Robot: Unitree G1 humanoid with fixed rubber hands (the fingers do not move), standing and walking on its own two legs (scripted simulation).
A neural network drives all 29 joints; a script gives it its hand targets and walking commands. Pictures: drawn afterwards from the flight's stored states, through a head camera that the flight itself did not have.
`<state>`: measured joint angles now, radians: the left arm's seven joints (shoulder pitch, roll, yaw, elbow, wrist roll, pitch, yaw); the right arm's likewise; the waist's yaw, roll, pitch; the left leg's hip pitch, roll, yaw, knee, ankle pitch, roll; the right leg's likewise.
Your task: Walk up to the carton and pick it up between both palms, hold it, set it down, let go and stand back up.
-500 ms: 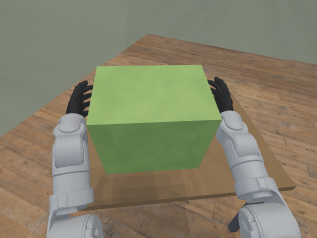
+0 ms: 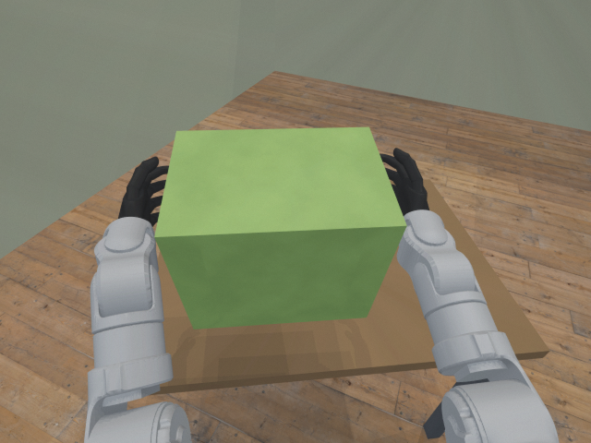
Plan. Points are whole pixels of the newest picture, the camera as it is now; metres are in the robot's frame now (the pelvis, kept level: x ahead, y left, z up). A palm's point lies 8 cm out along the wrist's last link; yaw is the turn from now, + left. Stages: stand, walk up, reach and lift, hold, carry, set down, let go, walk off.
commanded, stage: hold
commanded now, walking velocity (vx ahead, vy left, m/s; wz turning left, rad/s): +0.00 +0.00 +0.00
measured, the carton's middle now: (278, 231) +0.37 +0.01 +0.13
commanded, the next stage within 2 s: none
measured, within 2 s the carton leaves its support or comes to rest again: neither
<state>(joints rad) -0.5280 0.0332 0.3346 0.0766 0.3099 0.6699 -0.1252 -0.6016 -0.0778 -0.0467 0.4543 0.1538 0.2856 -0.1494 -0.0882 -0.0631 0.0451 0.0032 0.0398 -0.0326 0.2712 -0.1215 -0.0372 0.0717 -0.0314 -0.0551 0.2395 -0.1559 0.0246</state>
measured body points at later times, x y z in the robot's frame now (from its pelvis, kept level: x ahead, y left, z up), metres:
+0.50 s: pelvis +0.00 +0.00 +0.00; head -0.04 +0.03 +0.45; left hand +0.37 +0.18 +0.18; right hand +0.37 -0.17 +0.19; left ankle +0.03 +0.14 -0.75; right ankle +0.00 -0.13 -0.75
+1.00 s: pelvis +0.01 +0.00 +0.00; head -0.03 +0.02 +0.45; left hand +0.37 +0.18 +0.18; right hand +0.37 -0.17 +0.18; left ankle +0.03 +0.14 -0.75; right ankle +0.00 -0.13 -0.75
